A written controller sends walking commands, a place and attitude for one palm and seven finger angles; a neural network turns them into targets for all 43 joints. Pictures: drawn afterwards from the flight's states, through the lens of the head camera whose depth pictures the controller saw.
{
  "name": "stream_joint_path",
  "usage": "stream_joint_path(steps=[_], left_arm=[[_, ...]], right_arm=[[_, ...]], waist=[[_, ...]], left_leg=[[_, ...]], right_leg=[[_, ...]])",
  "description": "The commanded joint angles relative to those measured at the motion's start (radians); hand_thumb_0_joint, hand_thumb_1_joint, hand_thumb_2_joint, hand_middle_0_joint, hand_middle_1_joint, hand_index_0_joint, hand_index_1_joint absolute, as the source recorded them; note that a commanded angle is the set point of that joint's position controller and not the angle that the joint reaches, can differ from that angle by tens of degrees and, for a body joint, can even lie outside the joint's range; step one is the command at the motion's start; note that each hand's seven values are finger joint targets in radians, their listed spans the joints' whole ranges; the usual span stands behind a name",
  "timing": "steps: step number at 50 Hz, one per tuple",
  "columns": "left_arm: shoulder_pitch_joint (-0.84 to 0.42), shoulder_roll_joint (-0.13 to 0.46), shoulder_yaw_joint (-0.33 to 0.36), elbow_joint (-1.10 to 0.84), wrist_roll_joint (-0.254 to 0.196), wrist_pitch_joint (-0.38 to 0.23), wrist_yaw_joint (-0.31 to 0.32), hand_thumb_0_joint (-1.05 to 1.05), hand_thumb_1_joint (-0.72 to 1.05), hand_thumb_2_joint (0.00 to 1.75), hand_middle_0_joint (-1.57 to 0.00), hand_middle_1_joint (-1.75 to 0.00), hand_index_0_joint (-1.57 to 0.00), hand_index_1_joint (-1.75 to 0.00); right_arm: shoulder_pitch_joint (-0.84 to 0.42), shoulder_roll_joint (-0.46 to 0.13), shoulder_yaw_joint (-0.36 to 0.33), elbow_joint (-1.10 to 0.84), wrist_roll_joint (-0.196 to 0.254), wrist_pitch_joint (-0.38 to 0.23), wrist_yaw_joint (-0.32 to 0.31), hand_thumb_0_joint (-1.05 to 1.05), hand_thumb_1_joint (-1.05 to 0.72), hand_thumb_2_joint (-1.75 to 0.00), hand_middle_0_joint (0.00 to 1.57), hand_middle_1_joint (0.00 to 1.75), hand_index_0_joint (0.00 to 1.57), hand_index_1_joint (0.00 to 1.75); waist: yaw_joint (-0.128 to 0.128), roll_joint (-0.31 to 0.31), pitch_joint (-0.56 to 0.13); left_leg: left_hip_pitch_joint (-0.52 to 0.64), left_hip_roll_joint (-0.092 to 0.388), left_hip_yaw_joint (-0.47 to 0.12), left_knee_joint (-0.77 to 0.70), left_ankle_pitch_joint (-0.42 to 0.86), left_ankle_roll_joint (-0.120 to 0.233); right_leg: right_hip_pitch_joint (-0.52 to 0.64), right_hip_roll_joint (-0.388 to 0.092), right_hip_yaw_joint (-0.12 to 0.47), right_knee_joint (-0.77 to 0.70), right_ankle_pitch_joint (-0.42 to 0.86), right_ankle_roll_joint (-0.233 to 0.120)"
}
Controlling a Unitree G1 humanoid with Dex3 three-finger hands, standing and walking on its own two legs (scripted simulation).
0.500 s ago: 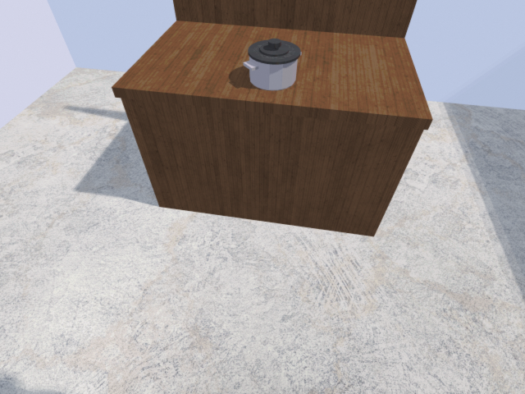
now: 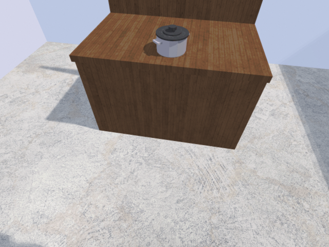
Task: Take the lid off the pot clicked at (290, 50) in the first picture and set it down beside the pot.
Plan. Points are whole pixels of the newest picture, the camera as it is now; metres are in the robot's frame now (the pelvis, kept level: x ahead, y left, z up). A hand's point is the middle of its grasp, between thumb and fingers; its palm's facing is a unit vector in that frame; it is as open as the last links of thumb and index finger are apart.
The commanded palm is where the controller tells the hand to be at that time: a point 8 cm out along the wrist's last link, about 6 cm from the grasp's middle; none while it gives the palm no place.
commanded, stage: look at it before walking up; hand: left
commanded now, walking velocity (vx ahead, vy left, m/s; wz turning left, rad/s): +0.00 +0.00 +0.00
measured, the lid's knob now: (172, 27) +1.14 +0.03 +0.03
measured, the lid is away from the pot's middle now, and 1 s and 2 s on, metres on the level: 0.00 0.00 0.00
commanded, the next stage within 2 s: walk to a spot facing it in 0.14 s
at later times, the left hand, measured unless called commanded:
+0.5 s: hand out of the picture +0.04 +0.20 -0.19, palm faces +0.01 -0.98 -0.22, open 7.4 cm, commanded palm none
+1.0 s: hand (127, 216) +0.24 +0.13 -0.18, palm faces +0.04 -0.98 -0.19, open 7.3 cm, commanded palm none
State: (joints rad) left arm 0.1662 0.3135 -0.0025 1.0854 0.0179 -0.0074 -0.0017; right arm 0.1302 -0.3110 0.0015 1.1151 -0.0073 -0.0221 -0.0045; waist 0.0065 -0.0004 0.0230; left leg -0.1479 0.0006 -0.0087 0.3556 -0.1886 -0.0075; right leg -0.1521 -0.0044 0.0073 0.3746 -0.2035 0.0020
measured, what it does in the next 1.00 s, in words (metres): walks ahead: right foot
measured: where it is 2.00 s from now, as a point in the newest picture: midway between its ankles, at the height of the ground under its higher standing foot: (175, 218)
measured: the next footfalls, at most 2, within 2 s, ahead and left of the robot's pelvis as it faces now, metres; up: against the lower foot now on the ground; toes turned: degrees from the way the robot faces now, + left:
right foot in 0.78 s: +0.25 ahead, -0.15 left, +0.00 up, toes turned -10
left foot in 1.18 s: +0.40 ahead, +0.09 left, +0.00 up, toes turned +2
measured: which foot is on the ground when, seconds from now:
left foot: down 0.00-0.78, up 0.80-1.00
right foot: down 0.00-0.58, up 0.60-0.76, down 0.78-1.00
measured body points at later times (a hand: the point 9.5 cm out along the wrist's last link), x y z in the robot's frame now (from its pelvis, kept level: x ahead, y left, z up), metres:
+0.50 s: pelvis +0.04 +0.00 -0.01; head +0.04 +0.01 +0.44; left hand +0.04 +0.26 -0.17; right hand +0.05 -0.25 -0.17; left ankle +0.00 +0.12 -0.75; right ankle +0.00 -0.12 -0.75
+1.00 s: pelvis +0.21 -0.04 -0.01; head +0.22 -0.04 +0.44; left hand +0.24 +0.19 -0.16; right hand +0.21 -0.28 -0.16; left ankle +0.23 +0.08 -0.67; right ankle +0.21 -0.14 -0.75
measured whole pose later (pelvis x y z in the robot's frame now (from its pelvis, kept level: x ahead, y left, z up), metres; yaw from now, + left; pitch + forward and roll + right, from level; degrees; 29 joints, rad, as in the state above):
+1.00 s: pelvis +0.21 -0.04 -0.01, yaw +1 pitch +0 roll +0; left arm 0.30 0.15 0.05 1.02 0.04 -0.06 0.02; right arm 0.31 -0.17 -0.07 1.07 -0.02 -0.02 0.00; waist -0.03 0.01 0.01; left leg -0.54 0.10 0.07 1.09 -0.30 0.03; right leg -0.20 -0.05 -0.18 0.49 -0.28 -0.03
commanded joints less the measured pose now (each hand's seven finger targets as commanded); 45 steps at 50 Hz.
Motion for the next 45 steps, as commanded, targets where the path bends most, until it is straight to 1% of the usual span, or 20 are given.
stream_joint_path(steps=[1, 12, 14, 16, 18, 25, 26, 28, 29, 30, 32, 34, 36, 37, 38, 39, 40, 41, 42, 45], left_arm=[[-0.02, 0.192, 0.039, -0.052, -0.005, -0.026, 0.018, 0.0, 0.9, 0.9, -0.2, -0.3, -0.2, -0.3], [-0.01, 0.189, 0.038, -0.046, -0.006, -0.026, 0.019, 0.0, 0.9, 0.9, -0.2, -0.3, -0.2, -0.3], [0.063, 0.082, 0.019, -0.014, -0.005, -0.008, 0.021, 0.0, 0.9, 0.9, -0.2, -0.3, -0.2, -0.3], [0.091, 0.09, 0.029, -0.015, 0.002, 0.004, 0.011, 0.0, 0.9, 0.9, -0.2, -0.3, -0.2, -0.3], [0.115, 0.093, 0.04, -0.027, 0.006, 0.006, 0.002, 0.0, 0.9, 0.9, -0.2, -0.3, -0.2, -0.3], [0.191, 0.056, 0.07, -0.051, 0.003, -0.022, -0.002, 0.0, 0.9, 0.9, -0.2, -0.3, -0.2, -0.3], [0.185, 0.038, 0.071, -0.056, 0.003, -0.026, -0.002, 0.0, 0.9, 0.9, -0.2, -0.3, -0.2, -0.3], [0.106, -0.033, 0.061, -0.1, 0.002, -0.039, -0.004, 0.0, 0.9, 0.9, -0.2, -0.3, -0.2, -0.3], [0.001, -0.036, 0.055, -0.148, 0.003, -0.052, -0.002, 0.0, 0.9, 0.9, -0.2, -0.3, -0.2, -0.3], [-0.064, -0.022, 0.062, -0.172, 0.002, -0.058, -0.003, 0.0, 0.9, 0.9, -0.2, -0.3, -0.2, -0.3], [-0.064, -0.055, 0.068, -0.184, -0.004, -0.051, -0.016, 0.0, 0.9, 0.9, -0.2, -0.3, -0.2, -0.3], [-0.017, -0.085, 0.069, -0.178, -0.006, -0.042, -0.033, 0.0, 0.9, 0.9, -0.2, -0.3, -0.2, -0.3], [0.128, -0.09, 0.078, -0.129, -0.005, -0.041, -0.04, 0.0, 0.9, 0.9, -0.2, -0.3, -0.2, -0.3], [0.279, -0.071, 0.088, -0.077, -0.001, -0.043, -0.034, 0.0, 0.9, 0.9, -0.2, -0.3, -0.2, -0.3], [0.452, -0.008, 0.104, -0.023, 0.006, -0.056, -0.02, 0.0, 0.9, 0.9, -0.2, -0.3, -0.2, -0.3], [0.545, 0.11, 0.13, -0.007, 0.008, -0.067, 0.001, 0.0, 0.9, 0.9, -0.2, -0.3, -0.2, -0.3], [0.498, 0.119, 0.127, -0.027, -0.009, -0.059, 0.011, 0.0, 0.9, 0.9, -0.2, -0.3, -0.2, -0.3], [0.391, 0.092, 0.119, -0.052, -0.006, -0.054, 0.017, 0.0, 0.9, 0.9, -0.2, -0.3, -0.2, -0.3], [0.304, 0.041, 0.105, -0.075, 0.001, -0.056, 0.022, 0.0, 0.9, 0.9, -0.2, -0.3, -0.2, -0.3], [0.213, -0.054, 0.078, -0.088, 0.014, -0.072, 0.029, 0.0, 0.9, 0.9, -0.2, -0.3, -0.2, -0.3]], right_arm=[[-0.022, -0.186, -0.035, -0.051, 0.0, -0.021, -0.013, 0.0, -0.9, -0.9, 0.2, 0.3, 0.2, 0.3], [-0.018, -0.182, -0.032, -0.045, 0.0, -0.02, -0.014, 0.0, -0.9, -0.9, 0.2, 0.3, 0.2, 0.3], [0.055, -0.071, -0.009, -0.014, -0.006, -0.004, -0.009, 0.0, -0.9, -0.9, 0.2, 0.3, 0.2, 0.3], [0.085, -0.071, -0.018, -0.015, -0.012, 0.004, -0.005, 0.0, -0.9, -0.9, 0.2, 0.3, 0.2, 0.3], [0.096, -0.068, -0.026, -0.028, -0.016, 0.006, -0.002, 0.0, -0.9, -0.9, 0.2, 0.3, 0.2, 0.3], [0.214, -0.023, -0.041, -0.053, -0.01, -0.031, -0.009, 0.0, -0.9, -0.9, 0.2, 0.3, 0.2, 0.3], [0.253, -0.023, -0.043, -0.045, -0.011, -0.039, -0.012, 0.0, -0.9, -0.9, 0.2, 0.3, 0.2, 0.3], [0.426, -0.068, -0.062, 0.004, -0.019, -0.055, -0.027, 0.0, -0.9, -0.9, 0.2, 0.3, 0.2, 0.3], [0.506, -0.054, -0.065, 0.03, -0.023, -0.061, -0.033, 0.0, -0.9, -0.9, 0.2, 0.3, 0.2, 0.3], [0.536, -0.031, -0.059, 0.035, -0.018, -0.064, -0.036, 0.0, -0.9, -0.9, 0.2, 0.3, 0.2, 0.3], [0.442, -0.018, -0.056, 0.013, -0.023, -0.073, -0.04, 0.0, -0.9, -0.9, 0.2, 0.3, 0.2, 0.3], [0.347, -0.014, -0.054, -0.007, -0.021, -0.077, -0.039, 0.0, -0.9, -0.9, 0.2, 0.3, 0.2, 0.3], [0.301, -0.02, -0.054, -0.003, -0.014, -0.076, -0.034, 0.0, -0.9, -0.9, 0.2, 0.3, 0.2, 0.3], [0.29, -0.027, -0.058, -0.002, -0.006, -0.073, -0.031, 0.0, -0.9, -0.9, 0.2, 0.3, 0.2, 0.3], [0.297, -0.006, -0.057, -0.007, 0.001, -0.07, -0.022, 0.0, -0.9, -0.9, 0.2, 0.3, 0.2, 0.3], [0.336, 0.083, -0.046, -0.035, 0.011, -0.072, -0.012, 0.0, -0.9, -0.9, 0.2, 0.3, 0.2, 0.3], [0.266, 0.077, -0.054, -0.073, 0.007, -0.061, -0.012, 0.0, -0.9, -0.9, 0.2, 0.3, 0.2, 0.3], [0.193, 0.086, -0.065, -0.078, 0.001, -0.056, -0.005, 0.0, -0.9, -0.9, 0.2, 0.3, 0.2, 0.3], [0.176, 0.102, -0.063, -0.086, -0.008, -0.048, -0.002, 0.0, -0.9, -0.9, 0.2, 0.3, 0.2, 0.3], [0.269, 0.155, -0.061, -0.053, -0.019, -0.019, 0.005, 0.0, -0.9, -0.9, 0.2, 0.3, 0.2, 0.3]], waist=[[-0.005, 0.003, -0.05], [-0.005, 0.001, -0.043], [-0.005, -0.011, -0.054], [-0.002, -0.021, 0.026], [0.003, -0.035, 0.111], [-0.015, -0.012, 0.113], [-0.031, 0.032, 0.109], [-0.1, 0.246, 0.085], [-0.135, 0.232, 0.133], [-0.143, 0.109, 0.16], [-0.084, 0.108, 0.16], [-0.027, 0.148, 0.143], [0.046, 0.108, 0.075], [0.109, 0.046, 0.005], [0.173, -0.069, -0.08], [0.181, -0.335, -0.157], [0.152, -0.242, -0.111], [0.126, -0.132, 0.01], [0.083, -0.116, 0.091], [-0.014, -0.08, 0.07]], left_leg=[[0.025, 0.114, -0.101, -0.053, 0.157, 0.027], [0.036, 0.114, -0.095, -0.058, 0.165, 0.025], [0.033, 0.099, -0.064, -0.027, -0.002, 0.015], [-0.035, 0.081, -0.061, -0.019, -0.266, 0.028], [-0.112, 0.068, -0.06, 0.011, -0.372, 0.037], [-0.122, 0.076, -0.062, 0.148, -0.262, 0.075], [-0.076, 0.105, -0.098, 0.123, -0.227, 0.092], [0.214, 0.288, -0.359, -0.033, 0.014, 0.205], [0.335, 0.369, -0.451, -0.072, 0.25, 0.273], [0.345, 0.414, -0.441, -0.06, 0.373, 0.302], [0.266, 0.381, -0.314, -0.085, 0.304, 0.259], [0.105, 0.308, -0.169, -0.116, 0.167, 0.199], [-0.063, 0.227, -0.052, -0.026, 0.208, 0.152], [-0.119, 0.173, 0.007, 0.133, 0.269, 0.129], [-0.211, 0.099, 0.073, 0.394, 0.187, 0.089], [-0.423, -0.004, 0.106, 0.755, -0.275, 0.053], [-0.512, 0.016, 0.018, 0.956, -0.386, 0.07], [-0.557, 0.07, 0.0, 1.03, -0.308, 0.075], [-0.567, 0.11, -0.015, 1.034, -0.241, 0.072], [-0.439, 0.138, 0.006, 0.877, -0.14, 0.044]], right_leg=[[0.004, -0.109, 0.091, -0.057, 0.129, -0.023], [0.008, -0.108, 0.094, -0.064, 0.148, -0.022], [0.005, -0.099, 0.087, -0.051, -0.039, -0.013], [-0.066, -0.093, 0.113, -0.057, -0.292, -0.032], [-0.124, -0.092, 0.148, -0.061, -0.407, -0.055], [-0.137, -0.091, 0.167, 0.093, -0.261, -0.118], [-0.182, -0.069, 0.133, 0.173, -0.204, -0.109], [-0.463, 0.035, -0.062, 0.535, -0.128, -0.056], [-0.672, 0.009, -0.038, 0.671, -0.334, -0.046], [-0.73, -0.053, 0.007, 0.716, -0.354, -0.049], [-0.687, -0.111, 0.023, 0.652, -0.328, -0.047], [-0.487, -0.113, -0.035, 0.471, -0.238, -0.045], [-0.136, -0.041, -0.132, 0.303, -0.059, -0.053], [0.064, 0.001, -0.159, 0.251, 0.012, -0.063], [0.262, -0.063, -0.072, 0.177, -0.063, -0.09], [0.373, -0.383, 0.413, -0.038, -0.277, -0.196], [0.293, -0.479, 0.62, -0.175, -0.393, -0.251], [0.12, -0.46, 0.552, -0.193, -0.505, -0.253], [-0.019, -0.445, 0.472, -0.194, -0.497, -0.236], [-0.141, -0.347, 0.155, -0.182, -0.175, -0.177]])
